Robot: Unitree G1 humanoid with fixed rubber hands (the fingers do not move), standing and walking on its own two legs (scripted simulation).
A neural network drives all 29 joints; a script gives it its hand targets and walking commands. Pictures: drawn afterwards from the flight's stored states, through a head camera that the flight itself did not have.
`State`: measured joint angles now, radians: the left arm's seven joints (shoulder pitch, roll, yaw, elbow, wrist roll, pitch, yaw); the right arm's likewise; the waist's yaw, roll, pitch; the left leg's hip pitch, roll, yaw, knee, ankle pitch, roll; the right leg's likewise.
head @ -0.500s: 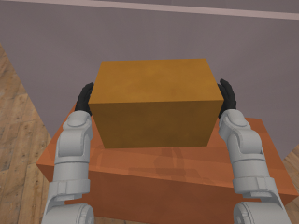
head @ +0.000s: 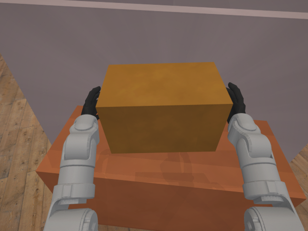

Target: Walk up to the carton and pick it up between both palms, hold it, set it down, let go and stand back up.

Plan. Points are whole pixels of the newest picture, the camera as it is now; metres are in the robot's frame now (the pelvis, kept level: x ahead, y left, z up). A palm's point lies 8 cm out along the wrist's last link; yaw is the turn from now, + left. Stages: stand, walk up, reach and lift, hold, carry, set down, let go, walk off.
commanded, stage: hold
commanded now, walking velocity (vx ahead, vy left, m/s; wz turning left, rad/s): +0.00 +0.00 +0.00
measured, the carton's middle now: (162, 108) +0.39 +0.00 +0.16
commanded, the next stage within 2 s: none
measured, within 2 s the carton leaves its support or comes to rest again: neither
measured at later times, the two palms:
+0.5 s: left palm (87, 115) +0.35 +0.19 +0.16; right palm (231, 113) +0.36 -0.18 +0.17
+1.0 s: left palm (88, 116) +0.35 +0.18 +0.16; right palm (233, 114) +0.35 -0.18 +0.17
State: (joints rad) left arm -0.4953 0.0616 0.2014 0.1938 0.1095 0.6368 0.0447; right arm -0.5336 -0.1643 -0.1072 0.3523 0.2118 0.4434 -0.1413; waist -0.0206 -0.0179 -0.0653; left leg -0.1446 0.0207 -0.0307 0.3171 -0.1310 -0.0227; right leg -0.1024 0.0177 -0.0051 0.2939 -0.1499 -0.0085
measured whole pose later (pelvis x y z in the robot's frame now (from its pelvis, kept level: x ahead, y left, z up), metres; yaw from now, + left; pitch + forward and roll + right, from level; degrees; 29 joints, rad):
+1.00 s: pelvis +0.00 +0.00 +0.00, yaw +0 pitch -2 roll -1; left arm -0.47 0.07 0.19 0.12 0.10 0.65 0.05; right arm -0.50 -0.14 -0.12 0.29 0.21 0.43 -0.15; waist -0.03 -0.02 -0.05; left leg -0.15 0.02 -0.04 0.33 -0.14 -0.02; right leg -0.10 0.02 -0.01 0.30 -0.16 -0.01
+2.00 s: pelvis +0.00 +0.00 +0.00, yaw +0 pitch -3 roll +0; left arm -0.49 0.05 0.21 0.17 0.14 0.65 0.04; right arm -0.53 -0.15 -0.11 0.37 0.21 0.42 -0.14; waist -0.03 -0.02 -0.04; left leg -0.12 0.01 -0.03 0.32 -0.14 -0.02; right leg -0.08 0.01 -0.01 0.29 -0.16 0.00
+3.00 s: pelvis +0.00 +0.00 +0.00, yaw +0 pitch -3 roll +0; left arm -0.50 0.06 0.21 0.18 0.12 0.64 0.04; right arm -0.53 -0.14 -0.12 0.33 0.20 0.42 -0.16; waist -0.02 -0.02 -0.04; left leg -0.13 0.02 -0.04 0.32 -0.14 -0.02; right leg -0.09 0.02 -0.01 0.30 -0.16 -0.01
